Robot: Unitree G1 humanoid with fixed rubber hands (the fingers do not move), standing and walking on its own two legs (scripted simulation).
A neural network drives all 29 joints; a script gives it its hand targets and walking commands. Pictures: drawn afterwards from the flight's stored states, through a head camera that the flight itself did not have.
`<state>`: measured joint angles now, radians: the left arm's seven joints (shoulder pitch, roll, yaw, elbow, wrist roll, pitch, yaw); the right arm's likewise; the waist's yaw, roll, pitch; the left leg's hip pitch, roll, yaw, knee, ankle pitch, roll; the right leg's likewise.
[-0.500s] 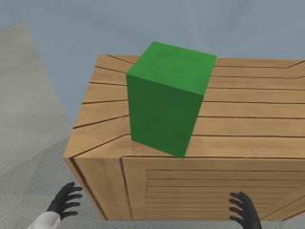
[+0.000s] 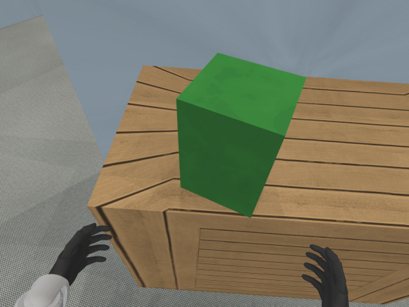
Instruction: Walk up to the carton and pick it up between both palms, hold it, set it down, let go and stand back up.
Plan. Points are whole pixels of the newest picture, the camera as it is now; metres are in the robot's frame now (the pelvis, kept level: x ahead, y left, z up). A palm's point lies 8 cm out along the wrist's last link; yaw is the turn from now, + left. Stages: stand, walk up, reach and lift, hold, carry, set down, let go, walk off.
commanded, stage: reach and lift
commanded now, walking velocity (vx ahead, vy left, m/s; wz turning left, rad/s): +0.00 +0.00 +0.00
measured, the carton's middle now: (235, 139) +0.41 -0.01 +0.10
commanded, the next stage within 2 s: none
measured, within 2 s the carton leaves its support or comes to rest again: neither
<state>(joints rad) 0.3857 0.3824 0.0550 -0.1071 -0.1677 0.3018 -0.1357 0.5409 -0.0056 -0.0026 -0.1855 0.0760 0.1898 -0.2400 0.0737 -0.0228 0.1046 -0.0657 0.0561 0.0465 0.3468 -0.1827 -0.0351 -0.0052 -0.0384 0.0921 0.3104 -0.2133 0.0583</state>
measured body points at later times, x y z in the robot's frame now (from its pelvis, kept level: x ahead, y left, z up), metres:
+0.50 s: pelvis +0.01 +0.01 +0.00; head +0.01 +0.04 +0.45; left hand +0.19 +0.24 +0.05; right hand +0.18 -0.16 +0.05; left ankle +0.01 +0.14 -0.75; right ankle -0.02 -0.16 -0.75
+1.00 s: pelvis +0.01 +0.00 +0.00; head +0.00 +0.02 +0.45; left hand +0.26 +0.22 +0.10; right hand +0.24 -0.18 +0.09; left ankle +0.01 +0.14 -0.75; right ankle -0.02 -0.16 -0.75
